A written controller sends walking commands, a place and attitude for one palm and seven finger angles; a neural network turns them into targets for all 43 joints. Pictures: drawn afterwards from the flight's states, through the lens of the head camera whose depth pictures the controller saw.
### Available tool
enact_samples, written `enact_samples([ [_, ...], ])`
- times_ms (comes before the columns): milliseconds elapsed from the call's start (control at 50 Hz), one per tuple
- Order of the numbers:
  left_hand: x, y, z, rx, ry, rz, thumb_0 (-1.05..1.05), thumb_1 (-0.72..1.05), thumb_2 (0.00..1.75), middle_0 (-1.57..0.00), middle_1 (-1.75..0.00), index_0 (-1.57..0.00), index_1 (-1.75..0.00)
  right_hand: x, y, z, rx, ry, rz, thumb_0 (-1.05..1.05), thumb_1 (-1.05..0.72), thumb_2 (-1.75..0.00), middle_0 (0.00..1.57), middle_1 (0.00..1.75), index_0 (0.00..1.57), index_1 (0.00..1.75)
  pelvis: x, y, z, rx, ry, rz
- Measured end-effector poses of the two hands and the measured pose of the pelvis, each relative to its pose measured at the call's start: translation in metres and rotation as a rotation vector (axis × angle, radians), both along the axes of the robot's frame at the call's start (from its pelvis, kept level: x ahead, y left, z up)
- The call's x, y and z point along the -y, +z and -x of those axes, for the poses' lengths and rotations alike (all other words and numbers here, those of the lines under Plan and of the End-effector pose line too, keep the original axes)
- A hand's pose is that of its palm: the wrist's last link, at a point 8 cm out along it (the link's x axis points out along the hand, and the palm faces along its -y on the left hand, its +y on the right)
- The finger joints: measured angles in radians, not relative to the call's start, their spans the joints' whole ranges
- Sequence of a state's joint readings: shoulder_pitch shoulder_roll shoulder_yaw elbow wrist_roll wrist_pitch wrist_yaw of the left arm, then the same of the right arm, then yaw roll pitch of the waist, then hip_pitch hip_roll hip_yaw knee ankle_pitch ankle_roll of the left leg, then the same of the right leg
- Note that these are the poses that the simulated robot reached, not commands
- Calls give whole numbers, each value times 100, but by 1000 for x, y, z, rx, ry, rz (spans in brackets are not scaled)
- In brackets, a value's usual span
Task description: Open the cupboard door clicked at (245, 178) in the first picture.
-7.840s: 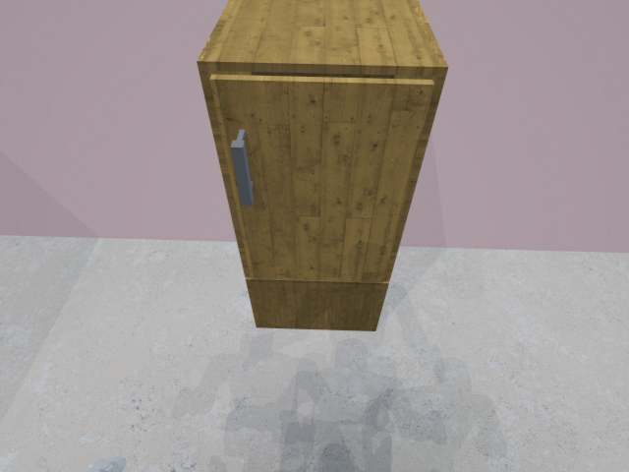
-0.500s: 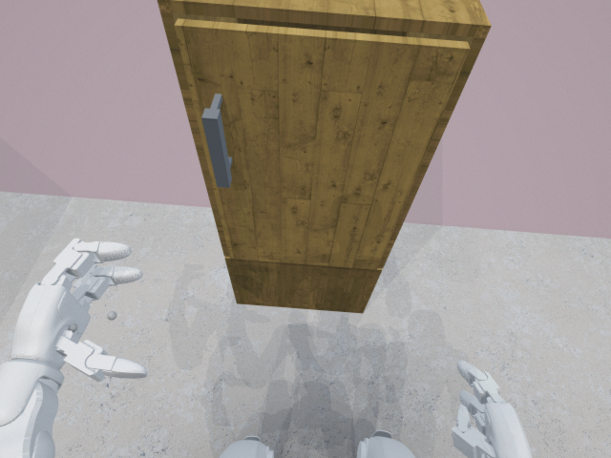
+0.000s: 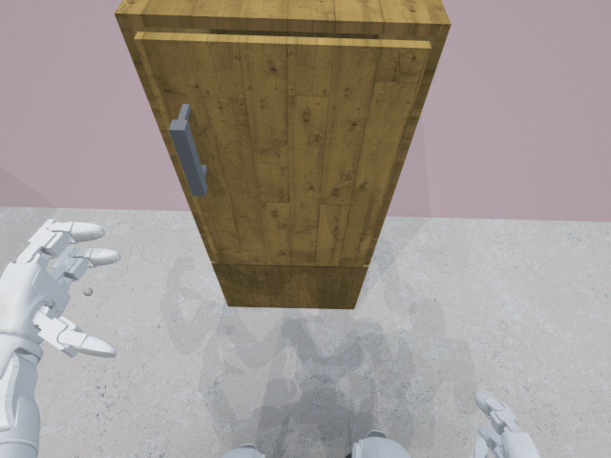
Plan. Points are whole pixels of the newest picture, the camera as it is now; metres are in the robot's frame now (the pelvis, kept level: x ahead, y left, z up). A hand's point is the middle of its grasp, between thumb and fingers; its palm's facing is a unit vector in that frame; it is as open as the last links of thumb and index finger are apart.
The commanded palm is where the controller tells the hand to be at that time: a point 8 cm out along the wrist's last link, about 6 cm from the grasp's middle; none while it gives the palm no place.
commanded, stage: raise the hand with hooked fingers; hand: left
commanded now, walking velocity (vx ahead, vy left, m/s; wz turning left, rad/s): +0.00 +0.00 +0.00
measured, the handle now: (192, 152) +0.55 +0.21 +0.04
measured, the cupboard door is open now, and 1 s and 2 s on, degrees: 0 0 0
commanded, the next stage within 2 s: move the hooked fingers beside the handle in 0.30 s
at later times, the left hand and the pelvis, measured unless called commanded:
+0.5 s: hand (89, 295) +0.29 +0.27 +0.06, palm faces +0.04 -1.00 -0.04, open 14.0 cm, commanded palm +0.27 +0.31 +0.06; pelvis -0.01 +0.00 +0.00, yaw +1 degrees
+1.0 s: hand (116, 242) +0.36 +0.26 +0.06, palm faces +0.02 -1.00 -0.02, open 14.0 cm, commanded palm +0.34 +0.32 +0.05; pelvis -0.01 +0.00 -0.01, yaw -1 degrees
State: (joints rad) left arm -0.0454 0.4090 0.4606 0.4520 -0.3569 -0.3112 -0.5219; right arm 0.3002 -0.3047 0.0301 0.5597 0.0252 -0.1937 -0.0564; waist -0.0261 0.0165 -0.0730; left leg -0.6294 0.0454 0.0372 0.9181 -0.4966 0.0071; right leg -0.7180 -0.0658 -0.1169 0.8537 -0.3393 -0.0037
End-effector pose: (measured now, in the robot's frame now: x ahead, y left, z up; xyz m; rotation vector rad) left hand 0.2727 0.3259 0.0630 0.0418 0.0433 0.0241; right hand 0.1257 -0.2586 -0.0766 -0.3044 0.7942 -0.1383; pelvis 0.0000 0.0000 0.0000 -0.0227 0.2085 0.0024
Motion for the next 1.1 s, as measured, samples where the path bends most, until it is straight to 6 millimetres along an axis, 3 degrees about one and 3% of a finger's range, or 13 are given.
enact_samples([
  [500,5,2,6,21,14,-1,-1,-50,30,-30,-120,-30,-120,-11,-2,-14,38,33,-30,1,-90,-90,21,30,21,30,3,0,5,13,8,-5],
  [680,12,0,-21,26,-5,7,-1,-50,30,-30,-120,-30,-120,-8,-7,-2,3,16,-14,1,-90,-90,21,30,21,30,2,-3,10,4,7,-6],
  [1100,5,-6,-82,18,9,19,-1,-50,30,-30,-120,-30,-120,10,-23,60,-213,-94,21,1,-90,-90,21,30,21,30,2,-8,11,-55,-18,-7],
])
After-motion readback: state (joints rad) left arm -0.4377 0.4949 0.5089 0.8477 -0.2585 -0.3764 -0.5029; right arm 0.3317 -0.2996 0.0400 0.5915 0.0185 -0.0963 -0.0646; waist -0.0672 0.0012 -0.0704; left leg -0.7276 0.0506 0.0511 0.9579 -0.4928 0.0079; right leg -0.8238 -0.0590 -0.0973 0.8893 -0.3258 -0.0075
